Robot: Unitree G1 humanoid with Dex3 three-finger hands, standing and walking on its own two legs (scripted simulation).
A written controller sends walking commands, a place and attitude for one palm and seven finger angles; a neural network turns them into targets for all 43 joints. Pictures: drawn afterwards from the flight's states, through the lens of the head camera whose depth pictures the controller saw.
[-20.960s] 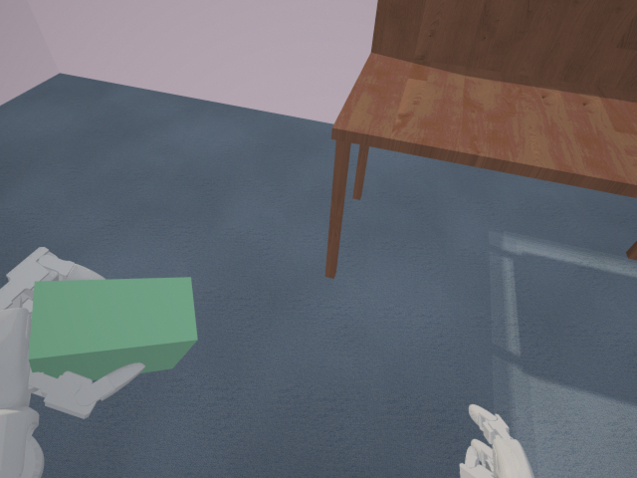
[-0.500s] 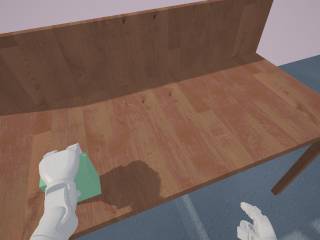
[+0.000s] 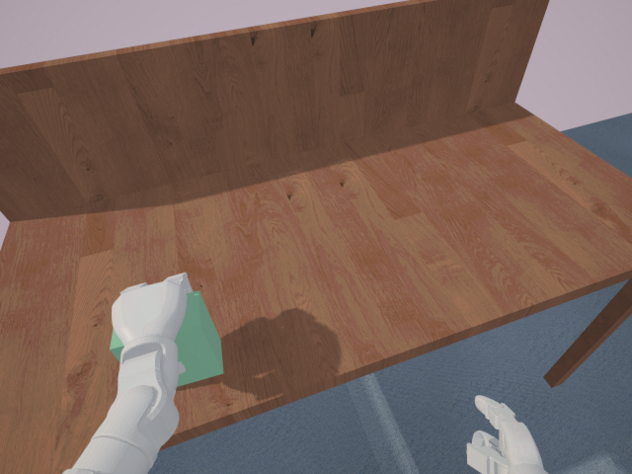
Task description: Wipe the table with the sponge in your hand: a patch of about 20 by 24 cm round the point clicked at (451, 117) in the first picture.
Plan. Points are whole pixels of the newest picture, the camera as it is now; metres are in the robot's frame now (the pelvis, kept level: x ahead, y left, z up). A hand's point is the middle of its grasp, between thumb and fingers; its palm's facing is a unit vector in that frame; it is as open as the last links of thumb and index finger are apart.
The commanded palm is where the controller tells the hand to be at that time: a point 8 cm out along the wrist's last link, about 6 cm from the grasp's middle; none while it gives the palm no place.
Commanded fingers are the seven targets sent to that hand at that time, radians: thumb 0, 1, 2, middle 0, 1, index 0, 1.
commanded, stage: slide across to the third lane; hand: left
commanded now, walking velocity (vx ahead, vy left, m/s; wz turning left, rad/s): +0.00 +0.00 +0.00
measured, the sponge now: (177, 351) +0.28 +0.26 -0.03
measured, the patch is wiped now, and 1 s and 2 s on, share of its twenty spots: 0.70 0.90 0.95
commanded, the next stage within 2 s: wipe forward along the third lane in 0.30 s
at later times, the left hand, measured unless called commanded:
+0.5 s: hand (209, 317) +0.31 +0.21 +0.02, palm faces -0.03 -0.06 -1.00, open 10.5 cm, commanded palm +0.28 +0.20 +0.05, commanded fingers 0.00 0.10 1.30 -1.20 -1.60 -1.20 -1.60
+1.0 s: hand (201, 288) +0.36 +0.23 +0.02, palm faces -0.08 -0.01 -1.00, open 10.5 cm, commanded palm +0.33 +0.23 +0.04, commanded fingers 0.00 0.10 1.30 -1.20 -1.60 -1.20 -1.60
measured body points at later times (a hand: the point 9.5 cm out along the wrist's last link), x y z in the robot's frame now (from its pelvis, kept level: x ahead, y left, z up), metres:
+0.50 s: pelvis +0.00 -0.01 +0.00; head -0.01 -0.04 +0.45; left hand +0.31 +0.20 +0.07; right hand +0.21 -0.23 -0.10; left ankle +0.02 +0.11 -0.73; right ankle -0.01 -0.11 -0.73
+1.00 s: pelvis -0.02 -0.01 -0.01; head +0.01 -0.03 +0.44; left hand +0.36 +0.23 +0.07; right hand +0.13 -0.27 -0.13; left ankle +0.02 +0.11 -0.73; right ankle -0.01 -0.11 -0.73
